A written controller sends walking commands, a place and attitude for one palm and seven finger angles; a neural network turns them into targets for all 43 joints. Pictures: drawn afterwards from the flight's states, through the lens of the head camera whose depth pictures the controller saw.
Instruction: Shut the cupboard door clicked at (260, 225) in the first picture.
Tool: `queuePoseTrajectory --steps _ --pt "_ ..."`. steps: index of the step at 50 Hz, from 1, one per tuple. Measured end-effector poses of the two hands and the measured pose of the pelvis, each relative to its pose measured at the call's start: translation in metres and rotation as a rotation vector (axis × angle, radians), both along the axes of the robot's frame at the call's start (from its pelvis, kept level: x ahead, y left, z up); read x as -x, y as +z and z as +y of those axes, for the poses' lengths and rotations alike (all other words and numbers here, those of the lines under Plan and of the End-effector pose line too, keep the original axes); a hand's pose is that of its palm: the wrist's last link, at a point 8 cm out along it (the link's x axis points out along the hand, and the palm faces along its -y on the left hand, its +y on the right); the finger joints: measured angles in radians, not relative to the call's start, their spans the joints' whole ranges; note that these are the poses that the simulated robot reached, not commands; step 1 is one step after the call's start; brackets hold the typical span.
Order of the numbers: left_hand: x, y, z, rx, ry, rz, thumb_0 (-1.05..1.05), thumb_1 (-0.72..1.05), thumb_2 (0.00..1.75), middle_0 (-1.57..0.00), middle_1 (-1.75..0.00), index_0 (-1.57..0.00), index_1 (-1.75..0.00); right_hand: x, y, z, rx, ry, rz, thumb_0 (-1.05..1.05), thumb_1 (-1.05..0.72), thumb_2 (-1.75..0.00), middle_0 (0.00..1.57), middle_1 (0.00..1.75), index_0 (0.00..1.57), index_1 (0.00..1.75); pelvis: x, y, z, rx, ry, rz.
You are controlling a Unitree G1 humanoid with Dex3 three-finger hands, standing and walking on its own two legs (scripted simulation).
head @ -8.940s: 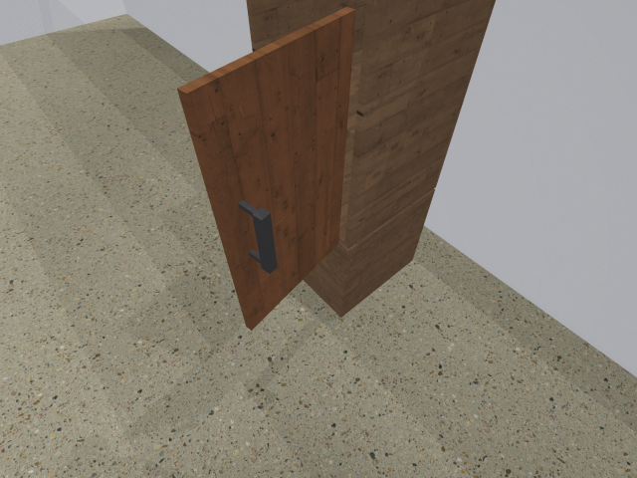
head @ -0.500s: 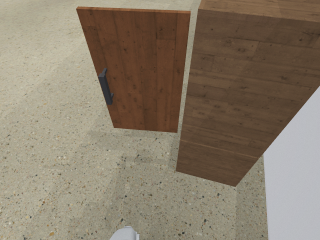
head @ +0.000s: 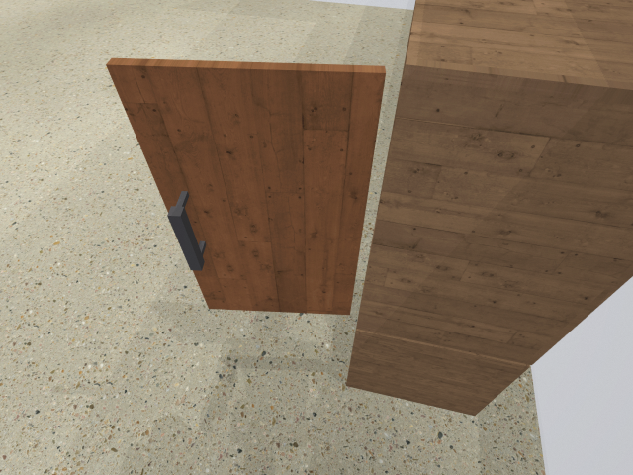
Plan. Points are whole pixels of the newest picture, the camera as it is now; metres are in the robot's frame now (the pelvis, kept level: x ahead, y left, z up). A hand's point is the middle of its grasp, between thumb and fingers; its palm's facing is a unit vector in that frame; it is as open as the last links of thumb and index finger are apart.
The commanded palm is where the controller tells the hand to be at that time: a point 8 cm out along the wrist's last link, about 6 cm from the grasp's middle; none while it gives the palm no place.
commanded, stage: come to a stop and stand still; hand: left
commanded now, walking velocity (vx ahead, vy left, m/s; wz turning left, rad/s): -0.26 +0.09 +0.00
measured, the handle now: (190, 232) +0.49 +0.25 -0.03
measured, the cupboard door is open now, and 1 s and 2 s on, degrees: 100 100 100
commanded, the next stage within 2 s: look again from close up in 1.12 s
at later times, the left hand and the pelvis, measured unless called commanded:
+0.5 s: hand out of the picture +0.05 +0.18 -0.17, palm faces +0.03 -0.96 -0.26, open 7.4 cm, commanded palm none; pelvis +0.01 -0.01 +0.00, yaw +2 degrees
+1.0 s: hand out of the picture +0.05 +0.25 -0.15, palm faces +0.00 -0.95 -0.31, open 7.4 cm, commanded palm none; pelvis -0.01 +0.02 +0.01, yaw +1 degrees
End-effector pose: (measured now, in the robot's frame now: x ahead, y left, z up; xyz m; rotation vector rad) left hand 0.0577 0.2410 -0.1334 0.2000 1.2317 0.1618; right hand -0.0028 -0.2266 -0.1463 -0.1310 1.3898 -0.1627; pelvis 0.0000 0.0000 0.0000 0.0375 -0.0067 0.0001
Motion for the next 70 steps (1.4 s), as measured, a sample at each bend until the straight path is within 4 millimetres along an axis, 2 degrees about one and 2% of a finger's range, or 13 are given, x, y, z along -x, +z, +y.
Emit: queuePoseTrajectory --steps 6,9,12,19,27,30,34,41,54,62,70 --pt "-0.037 0.005 -0.013 0.005 -0.027 -0.015 0.00 0.91 0.89 -0.19 -0.30 -0.19 -0.30 0.002 0.001 0.000 -0.018 -0.042 0.065 0.01 -0.92 -0.90 0.20 0.30 0.20 0.30 -0.018 0.003 -0.005 0.017 0.017 0.012" --pt "-0.046 0.002 -0.014 0.015 -0.015 -0.030 0.00 0.91 0.89 -0.20 -0.30 -0.20 -0.30 0.000 0.001 -0.002 -0.005 -0.040 0.078 0.01 -0.92 -0.90 0.20 0.30 0.20 0.30 -0.020 0.002 -0.004 0.022 0.024 0.012" --pt "-0.047 -0.002 -0.013 0.024 -0.001 -0.032 0.00 0.91 0.89 -0.20 -0.30 -0.20 -0.30 -0.006 0.003 -0.004 0.015 -0.032 0.069 0.01 -0.91 -0.90 0.20 0.30 0.20 0.30 -0.018 0.000 -0.002 0.024 0.025 0.011" --pt "-0.023 -0.006 -0.012 0.011 0.017 0.015 0.00 0.90 0.89 -0.20 -0.30 -0.20 -0.30 -0.027 0.001 -0.009 0.021 0.008 -0.001 0.01 -0.91 -0.90 0.20 0.30 0.20 0.30 -0.013 -0.002 -0.007 0.010 0.016 -0.001" --pt "0.020 -0.002 -0.008 -0.026 0.024 0.038 0.00 0.90 0.89 -0.20 -0.30 -0.20 -0.30 -0.080 0.005 -0.018 0.022 0.043 -0.186 0.01 -0.91 -0.90 0.20 0.30 0.20 0.30 -0.012 -0.006 -0.007 0.043 0.033 0.005" --pt "0.026 -0.004 -0.002 -0.022 0.032 0.039 0.00 0.90 0.89 -0.20 -0.30 -0.20 -0.30 -0.093 0.011 -0.016 0.035 0.067 -0.240 0.01 -0.91 -0.90 0.20 0.30 0.20 0.30 -0.009 -0.006 -0.002 0.041 0.031 -0.007" --pt "0.024 -0.001 0.009 -0.019 0.031 0.012 0.01 0.90 0.89 -0.20 -0.30 -0.20 -0.30 -0.101 0.020 -0.011 0.049 0.099 -0.276 0.01 -0.91 -0.90 0.20 0.30 0.20 0.30 -0.004 -0.003 0.004 0.043 0.024 -0.020" --pt "0.018 0.006 0.031 -0.034 0.008 -0.028 0.00 0.90 0.89 -0.20 -0.30 -0.20 -0.30 -0.096 0.029 -0.009 0.068 0.127 -0.273 0.01 -0.91 -0.90 0.20 0.30 0.20 0.30 0.006 0.002 0.014 0.045 0.022 -0.025" --pt "0.016 0.016 0.064 -0.083 -0.030 -0.005 0.00 0.90 0.89 -0.20 -0.30 -0.20 -0.30 -0.056 0.031 -0.022 0.110 0.105 -0.165 0.01 -0.91 -0.90 0.20 0.30 0.20 0.30 0.010 0.007 0.025 0.039 0.015 -0.029" --pt "0.013 0.017 0.070 -0.092 -0.041 0.026 0.00 0.90 0.89 -0.20 -0.30 -0.20 -0.30 -0.046 0.032 -0.030 0.127 0.091 -0.115 0.01 -0.91 -0.90 0.20 0.30 0.20 0.30 0.007 0.009 0.027 0.036 0.012 -0.027" --pt "0.003 0.017 0.065 -0.083 -0.047 0.017 0.00 0.90 0.89 -0.20 -0.30 -0.20 -0.30 -0.056 0.033 -0.031 0.129 0.094 -0.124 0.01 -0.91 -0.90 0.20 0.30 0.20 0.30 0.003 0.010 0.026 0.036 0.012 -0.034"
